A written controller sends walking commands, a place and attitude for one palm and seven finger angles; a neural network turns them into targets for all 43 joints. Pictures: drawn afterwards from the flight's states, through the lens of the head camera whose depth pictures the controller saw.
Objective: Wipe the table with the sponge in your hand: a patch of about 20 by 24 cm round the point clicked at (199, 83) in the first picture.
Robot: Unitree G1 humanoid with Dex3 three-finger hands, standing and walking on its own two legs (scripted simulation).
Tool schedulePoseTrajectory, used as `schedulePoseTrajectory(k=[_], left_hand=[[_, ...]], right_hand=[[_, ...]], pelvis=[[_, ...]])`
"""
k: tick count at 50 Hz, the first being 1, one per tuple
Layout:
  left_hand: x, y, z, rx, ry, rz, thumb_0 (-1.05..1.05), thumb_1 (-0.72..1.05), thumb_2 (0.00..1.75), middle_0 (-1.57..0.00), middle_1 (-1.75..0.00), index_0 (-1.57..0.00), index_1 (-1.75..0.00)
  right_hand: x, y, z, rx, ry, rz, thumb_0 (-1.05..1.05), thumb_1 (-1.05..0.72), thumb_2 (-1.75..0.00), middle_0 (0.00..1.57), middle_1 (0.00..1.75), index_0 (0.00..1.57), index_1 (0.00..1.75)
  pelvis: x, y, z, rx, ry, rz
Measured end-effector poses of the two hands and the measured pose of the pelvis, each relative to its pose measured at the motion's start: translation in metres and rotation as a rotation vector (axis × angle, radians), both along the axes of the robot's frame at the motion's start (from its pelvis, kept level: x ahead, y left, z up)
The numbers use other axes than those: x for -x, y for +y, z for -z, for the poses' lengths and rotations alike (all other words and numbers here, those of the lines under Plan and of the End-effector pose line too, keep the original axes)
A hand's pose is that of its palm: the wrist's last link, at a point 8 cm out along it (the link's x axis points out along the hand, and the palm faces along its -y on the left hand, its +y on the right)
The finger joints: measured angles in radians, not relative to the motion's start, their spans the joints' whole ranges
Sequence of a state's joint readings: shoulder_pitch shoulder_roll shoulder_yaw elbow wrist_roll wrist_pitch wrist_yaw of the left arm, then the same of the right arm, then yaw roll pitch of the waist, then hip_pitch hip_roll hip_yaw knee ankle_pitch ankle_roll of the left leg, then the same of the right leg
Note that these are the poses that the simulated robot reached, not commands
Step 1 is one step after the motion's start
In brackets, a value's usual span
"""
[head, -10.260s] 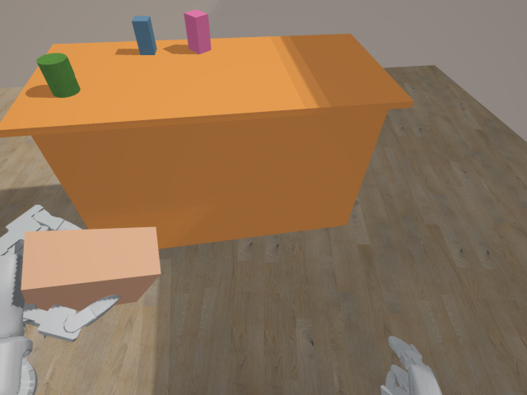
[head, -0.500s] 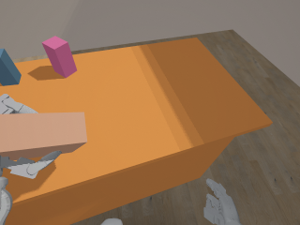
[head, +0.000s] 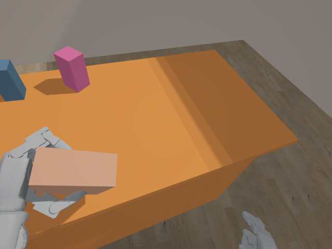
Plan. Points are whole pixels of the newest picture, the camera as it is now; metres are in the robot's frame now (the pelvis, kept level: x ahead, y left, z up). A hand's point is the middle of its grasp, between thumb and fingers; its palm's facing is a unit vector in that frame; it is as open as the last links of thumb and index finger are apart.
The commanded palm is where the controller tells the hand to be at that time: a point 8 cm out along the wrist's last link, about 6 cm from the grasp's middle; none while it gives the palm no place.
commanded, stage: come to a stop and stand still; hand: left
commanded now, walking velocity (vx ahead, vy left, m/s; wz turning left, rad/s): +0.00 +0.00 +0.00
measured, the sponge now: (84, 175) +0.22 +0.18 +0.11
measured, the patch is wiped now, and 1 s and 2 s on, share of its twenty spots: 0.00 0.00 0.00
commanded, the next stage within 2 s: look again from close up in 0.44 s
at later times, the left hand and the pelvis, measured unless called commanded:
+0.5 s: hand (24, 151) +0.24 +0.27 +0.15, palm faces +0.37 -0.85 -0.37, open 9.9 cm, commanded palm +0.17 +0.30 +0.18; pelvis +0.02 +0.02 +0.00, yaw +1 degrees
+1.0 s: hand (41, 153) +0.23 +0.24 +0.16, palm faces +0.36 -0.85 -0.39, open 9.9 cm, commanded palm +0.17 +0.28 +0.18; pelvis +0.02 +0.00 +0.00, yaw +1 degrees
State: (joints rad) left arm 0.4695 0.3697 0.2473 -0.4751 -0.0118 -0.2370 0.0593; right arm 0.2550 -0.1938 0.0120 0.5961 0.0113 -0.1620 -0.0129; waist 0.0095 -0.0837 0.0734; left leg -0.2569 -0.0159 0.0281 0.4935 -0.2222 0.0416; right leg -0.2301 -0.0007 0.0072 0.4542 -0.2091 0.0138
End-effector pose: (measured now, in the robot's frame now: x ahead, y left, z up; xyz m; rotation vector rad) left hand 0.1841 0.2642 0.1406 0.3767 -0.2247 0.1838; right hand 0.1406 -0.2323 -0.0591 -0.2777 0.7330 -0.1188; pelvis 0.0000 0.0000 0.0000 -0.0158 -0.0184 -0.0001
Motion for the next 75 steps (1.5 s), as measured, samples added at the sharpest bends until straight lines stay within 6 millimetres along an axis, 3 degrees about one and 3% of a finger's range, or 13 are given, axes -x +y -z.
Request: schedulePoseTrajectory(k=[6,9,16,21,31,40,44,52,59,62,65,72,75], left_hand=[[-0.006,0.051,-0.039,-0.147,-0.157,-0.108,-0.01,-0.48,1.02,-0.76,-1.36,-0.76,-1.36],[-0.005,0.064,-0.054,-0.150,-0.209,-0.162,-0.01,-0.48,1.02,-0.76,-1.36,-0.76,-1.36],[-0.010,0.055,-0.028,-0.048,-0.094,-0.141,-0.01,-0.48,1.02,-0.76,-1.36,-0.76,-1.36],[-0.014,0.052,-0.013,-0.032,-0.029,-0.135,-0.01,-0.48,1.02,-0.76,-1.36,-0.76,-1.36],[-0.005,0.041,-0.046,-0.089,-0.145,-0.133,-0.01,-0.48,1.02,-0.76,-1.36,-0.76,-1.36],[-0.005,0.034,-0.019,-0.046,0.003,-0.179,-0.01,-0.48,1.02,-0.76,-1.36,-0.76,-1.36],[-0.007,0.025,-0.021,-0.039,-0.007,-0.164,-0.01,-0.48,1.02,-0.76,-1.36,-0.76,-1.36],[-0.007,0.017,-0.039,-0.081,-0.059,-0.133,-0.01,-0.48,1.02,-0.76,-1.36,-0.76,-1.36],[-0.008,0.026,-0.025,-0.058,0.014,-0.173,-0.01,-0.48,1.02,-0.76,-1.36,-0.76,-1.36],[-0.022,0.048,-0.038,-0.187,-0.052,-0.178,-0.01,-0.48,1.02,-0.76,-1.36,-0.77,-1.36],[-0.030,0.064,-0.038,-0.133,-0.096,-0.238,-0.01,-0.48,1.02,-0.76,-1.36,-0.76,-1.36],[-0.024,0.019,-0.031,-0.068,-0.071,-0.049,-0.01,-0.48,1.02,-0.76,-1.36,-0.76,-1.36],[-0.019,0.022,-0.028,-0.099,-0.047,-0.020,-0.01,-0.48,1.02,-0.76,-1.36,-0.77,-1.35]], right_hand=[[-0.020,0.036,0.002,-0.032,-0.021,-0.062,0.01,-0.90,-0.90,0.20,0.30,0.20,0.30],[-0.034,0.052,0.004,-0.065,-0.039,-0.094,0.01,-0.90,-0.90,0.20,0.30,0.20,0.30],[-0.058,0.071,0.004,-0.105,-0.063,-0.122,0.01,-0.90,-0.90,0.20,0.30,0.20,0.30],[-0.063,0.067,-0.002,-0.081,-0.063,-0.116,0.01,-0.90,-0.90,0.20,0.30,0.20,0.30],[-0.057,0.036,-0.007,-0.039,-0.063,-0.079,0.01,-0.90,-0.90,0.20,0.30,0.20,0.30],[-0.041,0.015,0.003,-0.040,-0.021,-0.024,0.01,-0.90,-0.90,0.20,0.30,0.20,0.30],[-0.038,0.011,0.004,-0.035,-0.014,-0.024,0.01,-0.90,-0.90,0.20,0.30,0.20,0.30],[-0.044,0.008,0.003,-0.048,-0.037,-0.018,0.01,-0.90,-0.90,0.20,0.30,0.20,0.30],[-0.049,0.008,0.003,-0.051,-0.039,-0.013,0.01,-0.90,-0.90,0.20,0.30,0.20,0.30],[-0.047,0.012,0.005,-0.018,-0.007,-0.075,0.01,-0.90,-0.90,0.20,0.30,0.20,0.30],[-0.046,0.015,0.004,-0.032,-0.011,-0.080,0.01,-0.90,-0.90,0.20,0.30,0.20,0.30],[-0.044,0.024,0.005,-0.062,-0.051,-0.043,0.01,-0.90,-0.90,0.20,0.30,0.20,0.30],[-0.044,0.029,0.006,-0.060,-0.034,-0.027,0.01,-0.90,-0.90,0.20,0.30,0.20,0.30]], pelvis=[[-0.004,0.012,0.001,0.012,0.009,-0.017],[-0.008,0.020,0.000,0.014,0.015,-0.014],[-0.017,0.031,-0.001,0.007,0.021,-0.006],[-0.016,0.026,-0.001,0.007,0.015,-0.014],[-0.016,0.016,-0.003,0.014,0.015,-0.020],[-0.016,0.006,-0.005,0.009,0.016,-0.016],[-0.015,0.002,-0.005,0.008,0.012,-0.018],[-0.017,-0.001,-0.005,0.008,0.018,-0.013],[-0.020,0.000,-0.006,0.007,0.023,-0.008],[-0.014,-0.004,-0.004,0.010,0.034,-0.018],[-0.011,-0.001,-0.004,0.007,0.030,0.000],[-0.017,0.016,-0.001,-0.001,0.028,0.005],[-0.021,0.016,-0.001,-0.002,0.029,-0.001]])
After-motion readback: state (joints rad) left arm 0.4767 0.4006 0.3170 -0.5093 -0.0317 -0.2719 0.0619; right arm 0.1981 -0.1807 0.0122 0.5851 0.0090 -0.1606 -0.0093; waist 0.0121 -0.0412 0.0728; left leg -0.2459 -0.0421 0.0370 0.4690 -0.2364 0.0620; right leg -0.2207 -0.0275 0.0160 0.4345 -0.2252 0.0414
